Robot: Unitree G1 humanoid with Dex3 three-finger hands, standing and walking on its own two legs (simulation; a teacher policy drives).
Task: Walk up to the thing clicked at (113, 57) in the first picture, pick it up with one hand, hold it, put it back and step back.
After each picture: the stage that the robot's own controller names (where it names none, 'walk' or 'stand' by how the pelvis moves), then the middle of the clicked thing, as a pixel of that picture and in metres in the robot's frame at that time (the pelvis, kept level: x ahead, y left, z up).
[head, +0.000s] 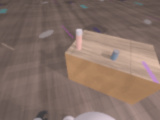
stand; (114, 55) +0.75 -0.27 -0.10
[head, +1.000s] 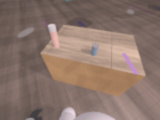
walk; (94, 49) +0.71 +0.00 -0.07
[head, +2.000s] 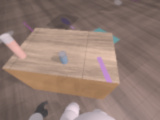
stand; (63, 57) +0.52 +0.26 -0.07
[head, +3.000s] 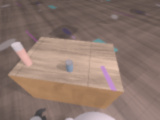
stand; (69, 66) +0.51 +0.20 -0.10
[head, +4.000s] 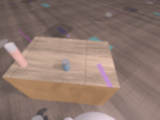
stand; (66, 65) +0.51 +0.22 -0.10
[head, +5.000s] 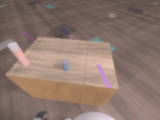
stand; (65, 65) +0.52 +0.23 -0.10
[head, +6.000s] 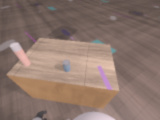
stand; (66, 66) +0.52 +0.23 -0.10
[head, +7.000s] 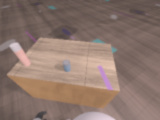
rise first; (66, 66) +0.52 +0.22 -0.10
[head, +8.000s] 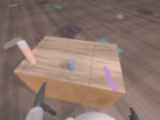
rise first; (71, 65) +0.52 +0.20 -0.10
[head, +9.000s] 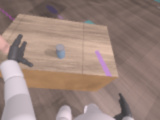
go down; (60, 51) +0.55 +0.18 -0.05
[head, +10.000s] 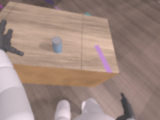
go down; (57, 45) +0.56 +0.19 -0.02
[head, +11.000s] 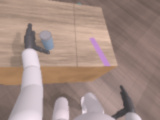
close in; (47, 41) +0.55 +0.20 +0.02
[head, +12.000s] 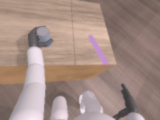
close; (45, 38) +0.56 +0.20 +0.02
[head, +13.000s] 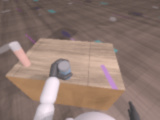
lift; (65, 70) +0.32 +0.15 +0.12
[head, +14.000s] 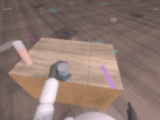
hold; (64, 72) +0.32 +0.17 +0.10
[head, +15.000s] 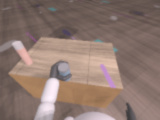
hold; (64, 72) +0.32 +0.16 +0.09
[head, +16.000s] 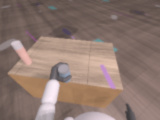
hold; (64, 73) +0.32 +0.16 +0.08
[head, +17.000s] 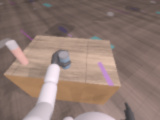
crouch; (64, 60) +0.41 +0.17 +0.10
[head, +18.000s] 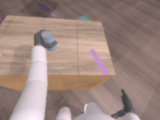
lower; (49, 41) +0.53 +0.20 +0.08
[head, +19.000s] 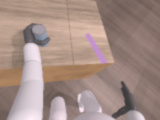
lower; (41, 36) +0.56 +0.20 +0.03
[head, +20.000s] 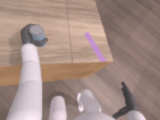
lower; (39, 37) +0.56 +0.20 +0.03
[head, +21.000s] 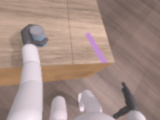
lower; (39, 37) +0.56 +0.21 +0.02
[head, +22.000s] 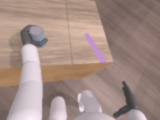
lower; (38, 37) +0.56 +0.21 +0.02
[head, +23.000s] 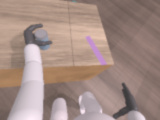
open; (43, 40) +0.56 +0.20 +0.02
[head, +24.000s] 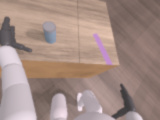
rise; (50, 33) +0.56 +0.19 +0.02
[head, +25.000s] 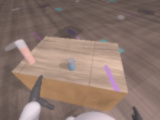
sink last; (71, 64) +0.52 +0.19 -0.06
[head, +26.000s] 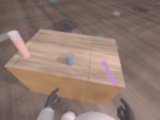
stand; (70, 59) +0.54 +0.19 -0.05
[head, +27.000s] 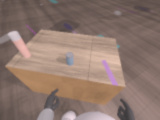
stand; (69, 59) +0.54 +0.19 -0.04
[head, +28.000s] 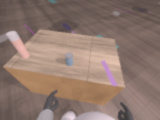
stand; (69, 59) +0.54 +0.19 -0.04
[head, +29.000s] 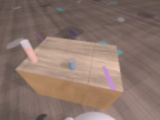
stand; (72, 64) +0.55 +0.19 -0.10
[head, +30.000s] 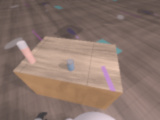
stand; (70, 65) +0.53 +0.20 -0.10
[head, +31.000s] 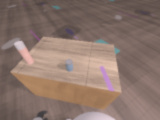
stand; (69, 65) +0.52 +0.21 -0.10
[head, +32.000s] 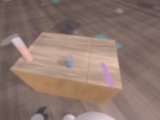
walk; (69, 62) +0.53 +0.21 -0.10
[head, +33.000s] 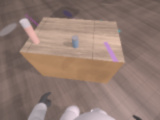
walk; (75, 42) +0.72 +0.18 -0.08
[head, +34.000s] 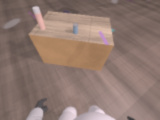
walk; (75, 28) +1.00 +0.23 -0.08
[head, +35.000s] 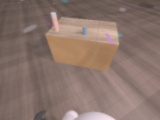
stand; (84, 30) +1.15 +0.16 -0.09
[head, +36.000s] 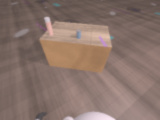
stand; (78, 34) +1.14 +0.19 -0.11
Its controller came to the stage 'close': yes
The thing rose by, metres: 0.19
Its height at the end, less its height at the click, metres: +0.00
